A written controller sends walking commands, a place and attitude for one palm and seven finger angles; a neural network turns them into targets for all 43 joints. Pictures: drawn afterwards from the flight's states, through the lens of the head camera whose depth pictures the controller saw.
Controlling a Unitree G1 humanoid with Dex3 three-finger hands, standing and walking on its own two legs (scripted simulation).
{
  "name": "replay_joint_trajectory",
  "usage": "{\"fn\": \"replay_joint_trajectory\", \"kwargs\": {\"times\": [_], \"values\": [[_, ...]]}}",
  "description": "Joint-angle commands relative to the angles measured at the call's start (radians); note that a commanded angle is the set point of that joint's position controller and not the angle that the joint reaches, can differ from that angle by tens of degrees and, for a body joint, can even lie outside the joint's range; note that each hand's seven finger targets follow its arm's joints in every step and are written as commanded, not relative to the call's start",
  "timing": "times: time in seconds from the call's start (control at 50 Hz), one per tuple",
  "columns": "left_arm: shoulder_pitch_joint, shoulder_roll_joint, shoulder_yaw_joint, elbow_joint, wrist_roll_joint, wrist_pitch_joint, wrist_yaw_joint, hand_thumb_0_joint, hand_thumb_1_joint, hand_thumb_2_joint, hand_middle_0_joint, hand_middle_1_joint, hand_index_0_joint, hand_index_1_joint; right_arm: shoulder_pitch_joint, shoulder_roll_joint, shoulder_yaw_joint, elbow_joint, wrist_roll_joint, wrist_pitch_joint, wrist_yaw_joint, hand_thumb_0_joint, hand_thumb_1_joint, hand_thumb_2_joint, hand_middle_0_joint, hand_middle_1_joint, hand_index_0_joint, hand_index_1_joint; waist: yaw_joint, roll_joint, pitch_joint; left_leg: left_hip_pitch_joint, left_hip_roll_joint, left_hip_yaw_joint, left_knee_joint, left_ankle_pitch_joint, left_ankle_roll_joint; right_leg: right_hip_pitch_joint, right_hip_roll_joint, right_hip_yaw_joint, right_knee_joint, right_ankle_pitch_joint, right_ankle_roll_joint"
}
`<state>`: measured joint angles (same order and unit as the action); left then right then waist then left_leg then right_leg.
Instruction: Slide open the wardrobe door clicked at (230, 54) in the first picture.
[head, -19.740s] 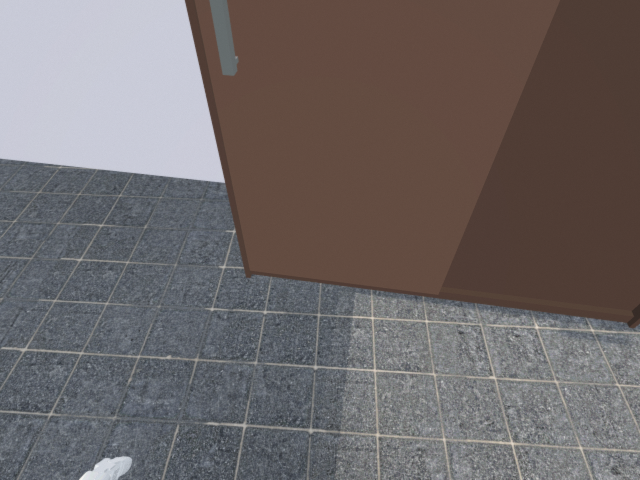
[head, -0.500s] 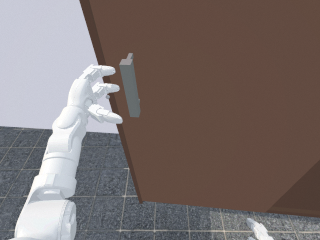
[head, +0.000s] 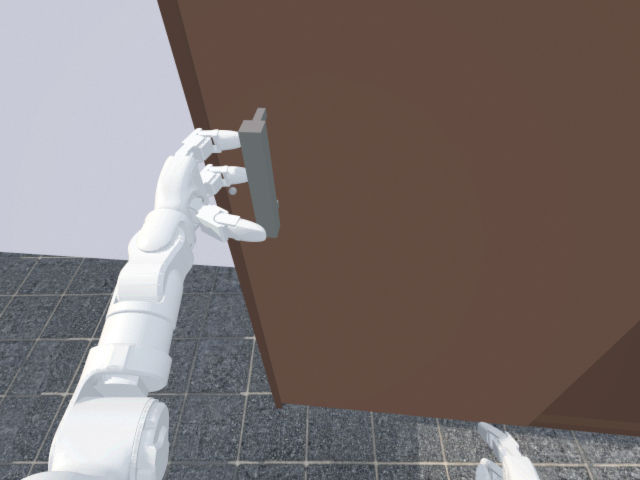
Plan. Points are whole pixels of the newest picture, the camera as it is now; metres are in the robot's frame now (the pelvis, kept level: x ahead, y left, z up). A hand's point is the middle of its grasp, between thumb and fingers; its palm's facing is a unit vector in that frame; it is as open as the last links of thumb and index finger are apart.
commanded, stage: feel for the door with the fingertips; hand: left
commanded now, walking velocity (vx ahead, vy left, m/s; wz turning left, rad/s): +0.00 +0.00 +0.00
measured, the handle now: (265, 175) +0.46 +0.10 +0.17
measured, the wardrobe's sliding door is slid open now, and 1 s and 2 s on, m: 0.00 0.00 0.00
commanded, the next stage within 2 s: slide the fingers in behind the handle in 0.32 s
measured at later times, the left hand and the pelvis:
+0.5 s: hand (230, 193) +0.41 +0.13 +0.17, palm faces -0.05 -1.00 +0.00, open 13.6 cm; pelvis -0.01 +0.00 +0.00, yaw +0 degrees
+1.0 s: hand (234, 195) +0.41 +0.13 +0.17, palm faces -0.04 -1.00 -0.01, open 13.9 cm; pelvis -0.01 +0.01 +0.00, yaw +1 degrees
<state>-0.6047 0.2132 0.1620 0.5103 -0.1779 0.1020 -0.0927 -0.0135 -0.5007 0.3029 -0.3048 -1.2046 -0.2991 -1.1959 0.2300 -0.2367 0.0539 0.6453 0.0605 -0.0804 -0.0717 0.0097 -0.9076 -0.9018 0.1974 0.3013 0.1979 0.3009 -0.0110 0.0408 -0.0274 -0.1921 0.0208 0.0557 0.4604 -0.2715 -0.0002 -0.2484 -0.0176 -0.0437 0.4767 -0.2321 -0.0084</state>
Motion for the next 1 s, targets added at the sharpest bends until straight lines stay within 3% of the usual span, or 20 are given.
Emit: {"fn": "replay_joint_trajectory", "kwargs": {"times": [0.0,0.06,0.08,0.14,0.24,0.26,0.36,0.4,0.42,0.44,0.5,0.56,0.64,0.78,0.8,0.84,0.88,0.94,0.96,0.98], "values": [[-0.43,0.128,0.009,-0.232,-0.011,-0.083,-0.029,0.0,-0.5,0.3,-0.3,-1.2,-0.3,-1.2,-0.058,-0.116,-0.049,-0.13,0.006,-0.042,-0.003,0.0,-0.9,-0.9,0.2,0.3,0.2,0.3,-0.007,-0.075,-0.3,0.085,-0.012,-0.016,-0.026,0.307,0.032,0.136,0.013,0.006,-0.031,0.366,-0.015],[-0.443,0.115,-0.01,-0.203,-0.009,-0.066,-0.032,0.0,-0.5,0.3,-0.3,-1.2,-0.3,-1.2,-0.061,-0.121,-0.051,-0.128,0.011,-0.037,-0.004,0.0,-0.9,-0.9,0.2,0.3,0.2,0.3,-0.013,-0.056,-0.241,0.07,-0.012,-0.024,-0.031,0.263,0.033,0.094,0.014,0.004,-0.042,0.309,-0.016],[-0.483,0.131,-0.002,-0.209,-0.008,-0.063,-0.028,0.0,-0.5,0.3,-0.3,-1.2,-0.3,-1.2,-0.056,-0.124,-0.051,-0.125,0.01,-0.036,-0.005,0.0,-0.9,-0.9,0.2,0.3,0.2,0.3,-0.02,-0.065,-0.248,0.07,-0.014,-0.028,-0.033,0.245,0.033,0.089,0.014,0.004,-0.047,0.288,-0.014],[-0.476,0.206,0.065,-0.187,-0.01,-0.059,-0.014,0.0,-0.5,0.3,-0.3,-1.2,-0.3,-1.2,-0.061,-0.131,-0.051,-0.124,0.008,-0.026,-0.011,0.0,-0.9,-0.9,0.2,0.3,0.2,0.3,-0.004,-0.087,-0.251,0.051,-0.015,-0.028,-0.036,0.223,0.038,0.106,0.012,0.011,-0.054,0.259,-0.013],[-0.553,0.204,0.052,-0.195,-0.004,-0.11,-0.009,0.0,-0.5,0.3,-0.3,-1.2,-0.3,-1.2,-0.047,-0.124,-0.049,-0.119,0.004,-0.034,-0.013,0.0,-0.9,-0.9,0.2,0.3,0.2,0.3,-0.013,-0.066,-0.299,0.07,-0.014,-0.031,-0.032,0.242,0.038,0.123,0.013,0.014,-0.045,0.271,-0.016],[-0.575,0.178,0.029,-0.201,-0.004,-0.121,-0.013,0.0,-0.5,0.3,-0.3,-1.2,-0.3,-1.2,-0.042,-0.12,-0.049,-0.117,0.003,-0.038,-0.012,0.0,-0.9,-0.9,0.2,0.3,0.2,0.3,-0.023,-0.048,-0.311,0.086,-0.014,-0.03,-0.031,0.255,0.038,0.118,0.014,0.014,-0.041,0.287,-0.016],[-0.603,0.207,0.052,-0.121,-0.009,-0.137,-0.022,0.0,-0.5,0.3,-0.3,-1.2,-0.3,-1.2,-0.029,-0.127,-0.048,-0.101,0.005,-0.045,-0.014,0.0,-0.9,-0.9,0.2,0.3,0.2,0.3,-0.028,-0.037,-0.287,0.063,-0.016,-0.033,-0.033,0.213,0.036,0.098,0.016,0.017,-0.05,0.247,-0.017],[-0.61,0.219,0.065,-0.08,-0.012,-0.139,-0.024,0.0,-0.5,0.3,-0.3,-1.2,-0.3,-1.2,-0.019,-0.13,-0.048,-0.094,0.004,-0.048,-0.016,0.0,-0.9,-0.9,0.2,0.3,0.2,0.3,-0.03,-0.077,-0.282,0.04,-0.016,-0.034,-0.037,0.183,0.037,0.097,0.016,0.017,-0.055,0.221,-0.013],[-0.628,0.236,0.072,-0.079,-0.011,-0.145,-0.024,0.0,-0.5,0.3,-0.3,-1.2,-0.3,-1.2,-0.016,-0.132,-0.048,-0.09,0.006,-0.05,-0.017,0.0,-0.9,-0.9,0.2,0.3,0.2,0.3,-0.032,-0.067,-0.278,0.036,-0.017,-0.035,-0.038,0.17,0.037,0.091,0.017,0.019,-0.057,0.205,-0.014],[-0.613,0.242,0.081,-0.08,-0.01,-0.152,-0.024,0.0,-0.5,0.3,-0.3,-1.2,-0.3,-1.2,-0.016,-0.135,-0.05,-0.095,0.004,-0.051,-0.016,0.0,-0.9,-0.9,0.2,0.3,0.2,0.3,-0.023,-0.07,-0.286,0.038,-0.016,-0.038,-0.042,0.179,0.038,0.103,0.015,0.016,-0.055,0.205,-0.015],[-0.602,0.18,0.037,-0.107,-0.016,-0.169,-0.033,0.0,-0.5,0.3,-0.3,-1.2,-0.3,-1.2,-0.019,-0.125,-0.049,-0.101,0.006,-0.064,-0.009,0.0,-0.9,-0.9,0.2,0.3,0.2,0.3,-0.022,-0.022,-0.31,0.067,-0.014,-0.035,-0.039,0.204,0.032,0.094,0.017,0.013,-0.048,0.229,-0.019],[-0.584,0.18,0.038,-0.071,-0.019,-0.173,-0.033,0.0,-0.5,0.3,-0.3,-1.2,-0.3,-1.2,-0.014,-0.131,-0.05,-0.097,0.007,-0.066,-0.007,0.0,-0.9,-0.9,0.2,0.3,0.2,0.3,-0.025,-0.079,-0.274,0.044,-0.01,-0.039,-0.046,0.175,0.035,0.082,0.022,0.009,-0.054,0.198,-0.016],[-0.604,0.221,0.06,-0.047,-0.007,-0.178,-0.025,0.0,-0.5,0.3,-0.3,-1.2,-0.3,-1.2,-0.01,-0.138,-0.052,-0.091,0.007,-0.069,-0.011,0.0,-0.9,-0.9,0.2,0.3,0.2,0.3,-0.025,-0.083,-0.249,0.026,-0.009,-0.04,-0.052,0.136,0.038,0.068,0.019,0.014,-0.063,0.149,-0.013],[-0.61,0.112,-0.021,-0.106,-0.01,-0.17,-0.024,0.0,-0.5,0.3,-0.3,-1.2,-0.3,-1.2,-0.015,-0.126,-0.054,-0.099,0.009,-0.086,-0.002,0.0,-0.9,-0.9,0.2,0.3,0.2,0.3,-0.028,-0.034,-0.301,0.074,-0.008,-0.045,-0.043,0.172,0.031,0.054,0.023,0.007,-0.048,0.179,-0.018],[-0.6,0.141,0.005,-0.097,-0.008,-0.167,-0.018,0.0,-0.5,0.3,-0.3,-1.2,-0.3,-1.2,-0.008,-0.129,-0.055,-0.092,0.007,-0.086,-0.002,0.0,-0.9,-0.9,0.2,0.3,0.2,0.3,-0.025,-0.049,-0.298,0.07,-0.007,-0.047,-0.042,0.18,0.03,0.057,0.024,0.005,-0.048,0.187,-0.019],[-0.602,0.123,-0.015,-0.091,-0.009,-0.162,-0.016,0.0,-0.5,0.3,-0.3,-1.2,-0.3,-1.2,-0.012,-0.133,-0.053,-0.093,0.008,-0.083,-0.003,0.0,-0.9,-0.9,0.2,0.3,0.2,0.3,-0.031,-0.084,-0.282,0.06,-0.007,-0.048,-0.045,0.167,0.033,0.057,0.023,0.004,-0.052,0.173,-0.016],[-0.612,0.103,-0.028,-0.103,-0.005,-0.155,-0.011,0.0,-0.5,0.3,-0.3,-1.2,-0.3,-1.2,-0.019,-0.126,-0.052,-0.092,0.008,-0.085,-0.001,0.0,-0.9,-0.9,0.2,0.3,0.2,0.3,-0.029,-0.045,-0.277,0.064,-0.009,-0.044,-0.043,0.17,0.031,0.048,0.023,0.008,-0.05,0.181,-0.017],[-0.626,0.087,-0.044,-0.116,-0.003,-0.153,-0.002,0.0,-0.5,0.3,-0.3,-1.2,-0.3,-1.2,-0.021,-0.128,-0.054,-0.092,0.007,-0.086,0.0,0.0,-0.9,-0.9,0.2,0.3,0.2,0.3,-0.033,-0.068,-0.277,0.073,-0.008,-0.051,-0.041,0.178,0.032,0.047,0.023,0.002,-0.049,0.179,-0.018],[-0.629,0.07,-0.056,-0.132,-0.003,-0.155,-0.002,0.0,-0.5,0.3,-0.3,-1.2,-0.3,-1.2,-0.025,-0.123,-0.053,-0.092,0.005,-0.088,0.002,0.0,-0.9,-0.9,0.2,0.3,0.2,0.3,-0.034,-0.047,-0.29,0.088,-0.01,-0.046,-0.037,0.193,0.033,0.045,0.023,0.005,-0.047,0.198,-0.018],[-0.601,0.078,-0.041,-0.125,-0.005,-0.15,-0.001,0.0,-0.5,0.3,-0.3,-1.2,-0.3,-1.2,-0.023,-0.123,-0.054,-0.092,0.005,-0.087,0.002,0.0,-0.9,-0.9,0.2,0.3,0.2,0.3,-0.024,-0.06,-0.294,0.08,-0.01,-0.046,-0.035,0.199,0.031,0.055,0.023,0.004,-0.043,0.205,-0.019]]}}
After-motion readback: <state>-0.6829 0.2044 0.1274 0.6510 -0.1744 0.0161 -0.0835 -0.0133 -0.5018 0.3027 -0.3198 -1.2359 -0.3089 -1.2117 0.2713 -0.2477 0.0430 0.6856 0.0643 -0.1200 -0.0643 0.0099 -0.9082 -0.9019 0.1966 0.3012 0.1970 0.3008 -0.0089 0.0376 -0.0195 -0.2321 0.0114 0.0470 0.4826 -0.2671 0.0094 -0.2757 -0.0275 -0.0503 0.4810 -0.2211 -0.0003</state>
